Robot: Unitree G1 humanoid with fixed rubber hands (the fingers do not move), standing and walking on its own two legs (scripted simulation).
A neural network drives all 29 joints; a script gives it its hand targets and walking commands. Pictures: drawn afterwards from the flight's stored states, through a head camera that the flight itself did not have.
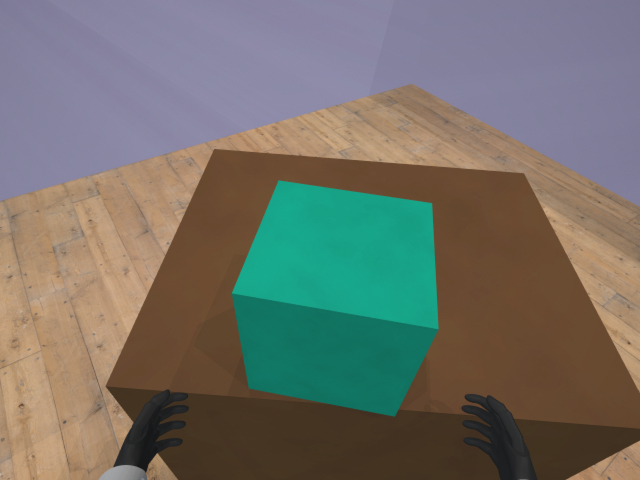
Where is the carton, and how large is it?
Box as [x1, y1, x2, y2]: [232, 181, 438, 416]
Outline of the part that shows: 278,181 232,292 249,388 394,416 438,328 431,203 299,183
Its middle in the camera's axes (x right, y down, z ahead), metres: +0.02 +0.09 +0.59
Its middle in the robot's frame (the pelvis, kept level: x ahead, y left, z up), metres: +0.38 +0.02 -0.01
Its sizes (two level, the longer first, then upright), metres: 0.230 0.216 0.247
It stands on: a pedestal, 0.65 m high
